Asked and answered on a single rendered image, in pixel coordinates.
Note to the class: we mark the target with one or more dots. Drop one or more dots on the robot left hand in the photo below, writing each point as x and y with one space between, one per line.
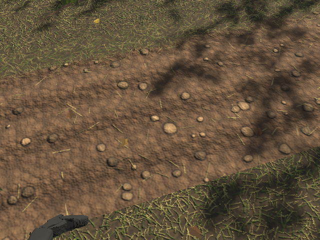
57 226

